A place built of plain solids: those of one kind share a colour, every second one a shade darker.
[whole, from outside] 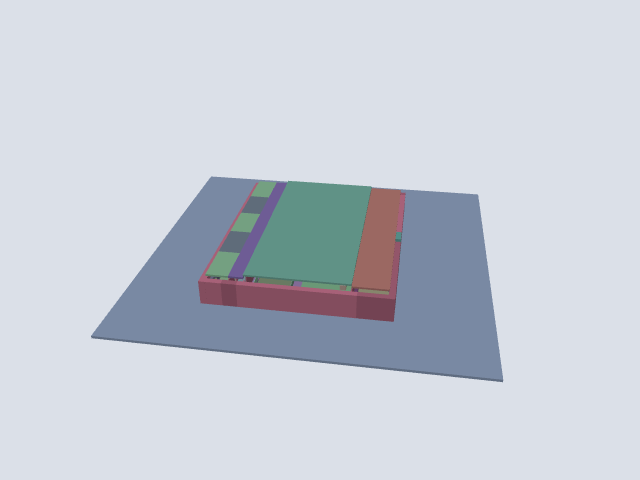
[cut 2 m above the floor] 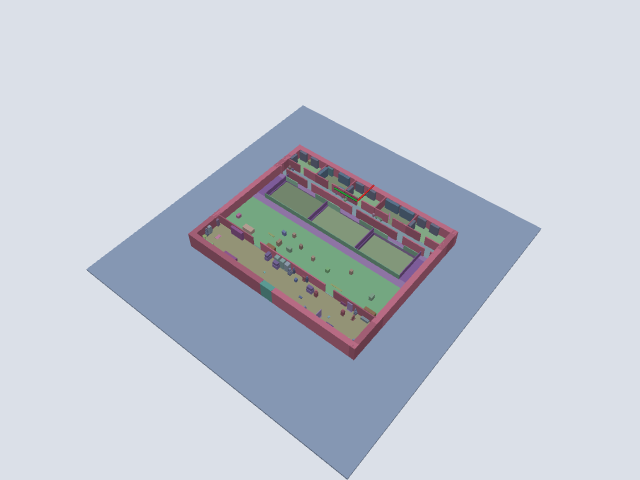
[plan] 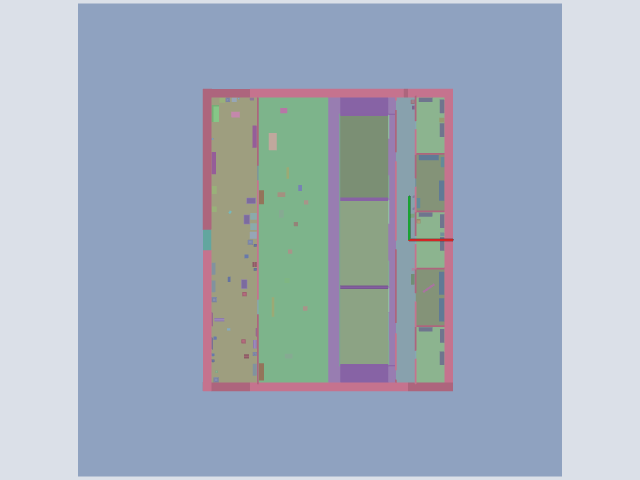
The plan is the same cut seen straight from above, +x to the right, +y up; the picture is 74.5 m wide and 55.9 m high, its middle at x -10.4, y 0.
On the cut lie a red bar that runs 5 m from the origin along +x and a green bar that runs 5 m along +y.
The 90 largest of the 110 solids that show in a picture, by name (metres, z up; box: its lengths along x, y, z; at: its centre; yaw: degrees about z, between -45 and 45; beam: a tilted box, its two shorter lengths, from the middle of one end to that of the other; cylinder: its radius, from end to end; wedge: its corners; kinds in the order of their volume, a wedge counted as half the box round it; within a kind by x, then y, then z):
{
 "ground_under_all_1": {"box": [56.38, 55.09, 0.4], "at": [-10.4, 0.0, -0.75]},
 "wall_1": {"box": [1.0, 16.4, 4.04], "at": [-23.54, -9.4, 1.42]},
 "wall_2": {"box": [1.0, 16.4, 4.04], "at": [-23.54, 9.4, 1.42]},
 "wall_3": {"box": [7.3, 1.0, 4.04], "at": [-20.39, -17.1, 1.42]},
 "wall_4": {"box": [7.3, 1.0, 4.04], "at": [-20.39, 17.1, 1.42]},
 "wall_5": {"box": [0.2, 8.15, 4.04], "at": [-17.64, -12.73, 1.42]},
 "wall_6": {"box": [0.2, 13.9, 4.04], "at": [-17.64, 0.0, 1.42]},
 "wall_7": {"box": [0.2, 8.15, 4.04], "at": [-17.64, 12.73, 1.42]},
 "wall_8": {"box": [17.88, 1.0, 4.04], "at": [-9.6, -17.1, 1.42]},
 "wall_9": {"box": [17.88, 1.0, 4.04], "at": [-9.6, 17.1, 1.42]},
 "wall_10": {"box": [0.2, 4.29, 4.04], "at": [-1.56, -13.01, 1.42]},
 "wall_11": {"box": [0.2, 8.59, 4.04], "at": [-1.56, -5.37, 1.42]},
 "wall_12": {"box": [0.2, 9.24, 4.04], "at": [-1.56, 4.55, 1.42]},
 "wall_13": {"box": [0.2, 4.93, 4.04], "at": [-1.56, 12.69, 1.42]},
 "wall_14": {"box": [4.1, 1.0, 4.04], "at": [-0.41, -17.1, 1.42]},
 "wall_15": {"box": [4.1, 1.0, 4.04], "at": [-0.41, 17.1, 1.42]},
 "wall_16": {"box": [0.2, 2.97, 4.04], "at": [0.74, -15.32, 1.42]},
 "wall_17": {"box": [0.2, 5.73, 4.04], "at": [0.74, -10.02, 1.42]},
 "wall_18": {"box": [0.2, 2.97, 4.04], "at": [0.74, -8.64, 1.42]},
 "wall_19": {"box": [0.2, 5.73, 4.04], "at": [0.74, -3.34, 1.42]},
 "wall_20": {"box": [0.2, 2.97, 4.04], "at": [0.74, -1.96, 1.42]},
 "wall_21": {"box": [0.2, 2.97, 4.04], "at": [0.74, 1.96, 1.42]},
 "wall_22": {"box": [0.2, 2.97, 4.04], "at": [0.74, 4.72, 1.42]},
 "wall_23": {"box": [0.2, 2.97, 4.04], "at": [0.74, 8.64, 1.42]},
 "wall_24": {"box": [0.2, 2.97, 4.04], "at": [0.74, 11.4, 1.42]},
 "wall_25": {"box": [0.2, 2.97, 4.04], "at": [0.74, 15.32, 1.42]},
 "wall_26": {"box": [0.2, 2.97, 4.04], "at": [0.74, 15.32, 1.42]},
 "wall_27": {"box": [5.25, 1.0, 4.04], "at": [2.46, -17.1, 1.42]},
 "wall_28": {"box": [3.65, 0.2, 4.04], "at": [2.46, -10.02, 1.42]},
 "wall_29": {"box": [3.65, 0.2, 4.04], "at": [2.46, -3.34, 1.42]},
 "wall_30": {"box": [3.65, 0.2, 4.04], "at": [2.46, 3.34, 1.42]},
 "wall_31": {"box": [3.65, 0.2, 4.04], "at": [2.46, 10.02, 1.42]},
 "wall_32": {"box": [5.25, 1.0, 4.04], "at": [2.46, 17.1, 1.42]},
 "wall_33": {"box": [1.0, 8.48, 4.04], "at": [4.59, -13.36, 1.42]},
 "wall_34": {"box": [1.0, 8.48, 4.04], "at": [4.59, -6.68, 1.42]},
 "wall_35": {"box": [1.0, 8.48, 4.04], "at": [4.59, 0.0, 1.42]},
 "wall_36": {"box": [1.0, 8.48, 4.04], "at": [4.59, 6.68, 1.42]},
 "wall_37": {"box": [1.0, 8.48, 4.04], "at": [4.59, 13.36, 1.42]},
 "floor_yard_1": {"box": [8.2, 33.4, 1.26], "at": [-13.54, 0.0, 0.03]},
 "floor_lobby_1": {"box": [5.5, 33.4, 1.26], "at": [-20.39, 0.0, 0.03]},
 "ceil_hall_1": {"box": [16.08, 33.4, 0.3], "at": [-9.6, 0.0, 4.56]},
 "floor_plot_1": {"box": [5.58, 8.75, 0.6], "at": [-5.25, -10.07, -0.3]},
 "floor_plot_2": {"box": [5.58, 9.85, 1.0], "at": [-5.25, -0.38, -0.1]},
 "floor_plot_3": {"box": [5.58, 9.5, 1.02], "at": [-5.25, 9.7, -0.09]},
 "floor_walkway_1": {"box": [1.4, 33.4, 1.26], "at": [-8.74, 0.0, 0.03]},
 "floor_walkway_2": {"box": [0.9, 33.4, 1.26], "at": [-2.01, 0.0, 0.03]},
 "floor_back_corridor_1": {"box": [2.3, 33.4, 1.26], "at": [-0.41, 0.0, 0.03]},
 "floor_store_1": {"box": [3.45, 6.68, 1.26], "at": [2.46, -13.36, 0.03]},
 "floor_store_2": {"box": [3.45, 6.68, 1.26], "at": [2.46, 0.0, 0.03]},
 "floor_store_3": {"box": [3.45, 6.68, 1.26], "at": [2.46, 13.36, 0.03]},
 "floor_office_1": {"box": [3.45, 6.68, 1.26], "at": [2.46, -6.68, 0.03]},
 "floor_office_2": {"box": [3.45, 6.68, 1.26], "at": [2.46, 6.68, 0.03]},
 "ceil_lobby_1": {"box": [5.5, 33.4, 0.3], "at": [-20.39, 0.0, 4.21]},
 "floor_baulk_1": {"box": [5.58, 2.25, 1.26], "at": [-5.25, -15.57, 0.03]},
 "floor_baulk_2": {"box": [5.58, 0.4, 1.26], "at": [-5.25, -5.5, 0.03]},
 "floor_baulk_3": {"box": [5.58, 0.4, 1.26], "at": [-5.25, 4.75, 0.03]},
 "floor_baulk_4": {"box": [5.58, 2.25, 1.26], "at": [-5.25, 15.57, 0.03]},
 "ceil_back_corridor_1": {"box": [2.3, 33.4, 0.3], "at": [-0.41, 0.0, 4.06]},
 "ceil_store_1": {"box": [3.45, 6.68, 0.3], "at": [2.46, -13.36, 4.06]},
 "ceil_store_2": {"box": [3.45, 6.68, 0.3], "at": [2.46, 0.0, 4.06]},
 "ceil_store_3": {"box": [3.45, 6.68, 0.3], "at": [2.46, 13.36, 4.06]},
 "shelves_store_1": {"box": [1.6, 0.5, 2.0], "at": [1.89, -10.4, 1.66]},
 "shelves_store_2": {"box": [1.6, 0.5, 2.0], "at": [1.89, 2.96, 1.66]},
 "shelves_store_3": {"box": [1.6, 0.5, 2.0], "at": [1.89, 16.32, 1.66]},
 "shelves_store_4": {"box": [0.5, 1.6, 2.0], "at": [3.81, -13.77, 1.66]},
 "shelves_store_5": {"box": [0.5, 1.6, 2.0], "at": [3.81, -11.17, 1.66]},
 "shelves_store_6": {"box": [0.5, 1.6, 2.0], "at": [3.81, -0.46, 1.66]},
 "shelves_store_7": {"box": [0.5, 1.6, 2.0], "at": [3.81, 2.19, 1.66]},
 "shelves_store_8": {"box": [0.5, 1.6, 2.0], "at": [3.81, 12.8, 1.66]},
 "shelves_store_9": {"box": [0.5, 1.6, 2.0], "at": [3.81, 15.55, 1.66]},
 "ceil_office_1": {"box": [3.45, 6.68, 0.3], "at": [2.46, -6.68, 4.06]},
 "ceil_office_2": {"box": [3.45, 6.68, 0.3], "at": [2.46, 6.68, 4.06]},
 "cabinets_office_1": {"box": [2.35, 0.6, 2.0], "at": [2.27, 9.59, 1.66]},
 "cabinets_office_2": {"box": [0.6, 2.7, 2.0], "at": [3.76, -8.14, 1.66]},
 "cabinets_office_3": {"box": [0.6, 2.7, 2.0], "at": [3.76, -5.04, 1.66]},
 "cabinets_office_4": {"box": [0.6, 2.35, 2.0], "at": [3.76, 5.75, 1.66]},
 "door_leaf_1": {"box": [0.97, 2.4, 4.53], "at": [-23.55, 0.0, 1.67]},
 "rail_far_1": {"box": [0.12, 29.42, 2.31], "at": [-8.1, 0.0, 0.56]},
 "rail_baulk_1": {"box": [5.58, 0.12, 2.31], "at": [-5.25, -5.5, 0.56]},
 "rail_baulk_2": {"box": [5.58, 0.12, 2.31], "at": [-5.25, 4.75, 0.56]},
 "rail_baulk_3": {"box": [6.38, 0.12, 2.31], "at": [-4.85, -14.65, 0.56]},
 "rail_baulk_4": {"box": [6.38, 0.12, 2.31], "at": [-4.85, 14.65, 0.56]},
 "lockers_lobby_1": {"box": [0.5, 2.6, 1.8], "at": [-22.76, 8.95, 1.56]},
 "lockers_lobby_2": {"box": [0.5, 2.6, 1.8], "at": [-18.02, 12.05, 1.56]},
 "cabinets_hall_1": {"box": [0.6, 2.0, 2.0], "at": [-17.21, -15.35, 1.66]},
 "cabinets_hall_2": {"box": [0.6, 1.65, 2.0], "at": [-17.21, 4.97, 1.66]},
 "drinks_machine_lobby_1": {"box": [0.75, 0.8, 1.85], "at": [-18.14, 1.55, 1.58]},
 "drinks_machine_lobby_2": {"box": [0.75, 0.8, 1.85], "at": [-18.14, 2.75, 1.58]},
 "console_hall_1": {"box": [0.95, 2.0, 0.79], "at": [-15.9, 11.46, 1.05]},
 "machine_lobby_1": {"box": [0.8, 0.8, 1.7], "at": [-18.17, 0.55, 1.61]}
}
